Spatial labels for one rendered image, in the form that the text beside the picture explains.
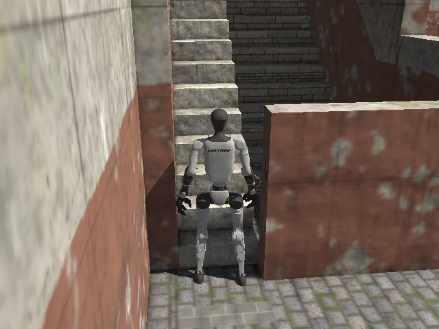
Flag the stairs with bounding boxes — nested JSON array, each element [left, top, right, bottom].
[[169, 0, 259, 268]]

